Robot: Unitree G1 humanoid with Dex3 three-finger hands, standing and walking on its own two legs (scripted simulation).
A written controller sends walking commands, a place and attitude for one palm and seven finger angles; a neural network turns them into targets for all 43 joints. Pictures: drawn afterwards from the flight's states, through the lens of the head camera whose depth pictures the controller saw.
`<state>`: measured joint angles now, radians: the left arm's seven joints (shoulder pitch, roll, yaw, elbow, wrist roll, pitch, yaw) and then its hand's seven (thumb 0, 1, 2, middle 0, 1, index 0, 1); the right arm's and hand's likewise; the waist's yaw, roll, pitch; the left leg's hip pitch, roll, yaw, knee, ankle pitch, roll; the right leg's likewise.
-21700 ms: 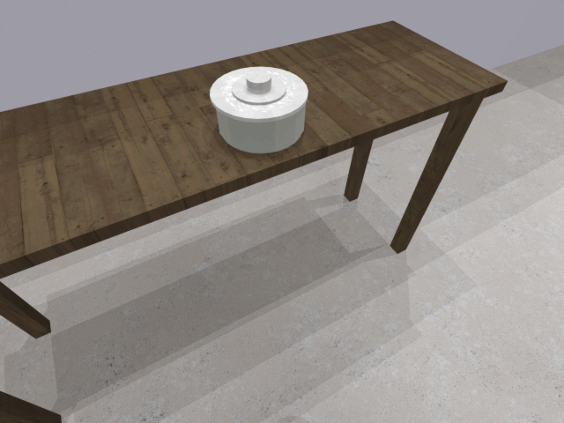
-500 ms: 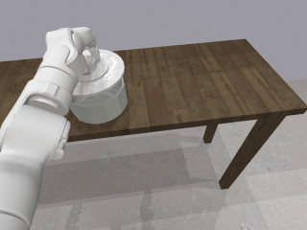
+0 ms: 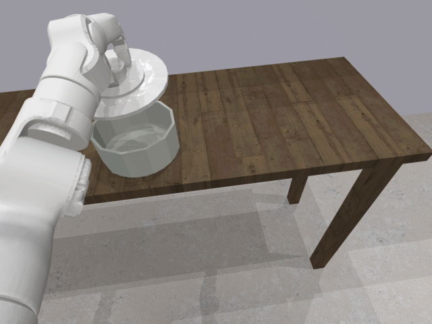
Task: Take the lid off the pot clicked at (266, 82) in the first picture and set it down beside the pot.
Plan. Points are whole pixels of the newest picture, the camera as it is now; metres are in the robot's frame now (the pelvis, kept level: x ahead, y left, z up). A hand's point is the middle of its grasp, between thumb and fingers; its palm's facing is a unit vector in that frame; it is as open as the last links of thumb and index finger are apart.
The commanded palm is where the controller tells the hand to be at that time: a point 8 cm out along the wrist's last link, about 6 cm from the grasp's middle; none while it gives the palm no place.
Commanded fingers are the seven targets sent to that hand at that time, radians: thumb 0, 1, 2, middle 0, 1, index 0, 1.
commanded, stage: lift the lid straight up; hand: left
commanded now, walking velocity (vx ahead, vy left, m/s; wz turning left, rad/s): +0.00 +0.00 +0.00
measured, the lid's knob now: (111, 69) +0.51 +0.17 +0.24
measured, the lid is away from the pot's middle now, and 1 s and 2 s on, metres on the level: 0.00 0.06 0.18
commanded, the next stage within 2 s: move the lid sideways beside the pot in 0.54 s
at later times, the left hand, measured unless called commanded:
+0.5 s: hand (95, 49) +0.48 +0.17 +0.29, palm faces -0.21 -0.14 -0.97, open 8.1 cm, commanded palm +0.47 +0.18 +0.36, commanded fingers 0.00 0.66 1.00 -0.78 -1.13 -0.73 -1.08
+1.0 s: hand (70, 55) +0.48 +0.22 +0.28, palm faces -0.20 -0.13 -0.97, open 8.1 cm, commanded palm +0.46 +0.23 +0.36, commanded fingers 0.00 0.66 1.00 -0.78 -1.13 -0.73 -1.08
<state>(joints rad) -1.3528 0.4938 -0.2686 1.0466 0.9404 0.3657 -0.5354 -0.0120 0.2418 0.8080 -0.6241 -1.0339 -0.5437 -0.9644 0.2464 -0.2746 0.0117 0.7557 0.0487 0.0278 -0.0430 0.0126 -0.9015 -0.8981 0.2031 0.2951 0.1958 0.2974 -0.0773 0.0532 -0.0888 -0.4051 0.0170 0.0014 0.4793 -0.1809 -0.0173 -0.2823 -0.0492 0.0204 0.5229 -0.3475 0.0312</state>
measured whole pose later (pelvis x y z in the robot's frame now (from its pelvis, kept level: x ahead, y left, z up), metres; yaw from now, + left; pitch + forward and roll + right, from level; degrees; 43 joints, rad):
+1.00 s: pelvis +0.01 +0.00 +0.00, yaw +0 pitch +8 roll +1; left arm -1.39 0.62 -0.20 1.06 1.02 0.34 -0.57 -0.02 0.24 0.81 -0.63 -1.04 -0.54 -0.96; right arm 0.24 -0.28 0.01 0.73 0.06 0.06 -0.05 0.01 -0.90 -0.90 0.20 0.30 0.20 0.30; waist -0.09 0.04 -0.10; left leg -0.44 0.02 0.00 0.51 -0.20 -0.01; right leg -0.31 -0.04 0.02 0.52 -0.35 0.03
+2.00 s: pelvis -0.01 +0.01 +0.00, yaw +0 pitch +8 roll -1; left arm -1.38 0.85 -0.14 1.10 1.05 0.20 -0.58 -0.03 0.24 0.81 -0.64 -1.04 -0.54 -0.96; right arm 0.28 -0.30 0.02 0.74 0.08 0.08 -0.06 0.01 -0.90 -0.90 0.20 0.30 0.20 0.30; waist -0.10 0.03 -0.06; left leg -0.49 0.03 -0.02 0.54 -0.19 -0.01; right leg -0.32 -0.03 0.01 0.50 -0.32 0.04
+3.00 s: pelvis +0.00 +0.02 +0.00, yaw +1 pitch +9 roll -2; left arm -1.39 0.98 -0.09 1.20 1.06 0.19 -0.60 -0.03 0.24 0.81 -0.64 -1.04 -0.54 -0.96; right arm 0.26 -0.30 0.04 0.72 0.10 0.12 -0.05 0.01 -0.90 -0.90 0.20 0.30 0.20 0.30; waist -0.10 0.05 -0.04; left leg -0.50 0.03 -0.03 0.56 -0.21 0.00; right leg -0.32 -0.03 0.00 0.48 -0.31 0.05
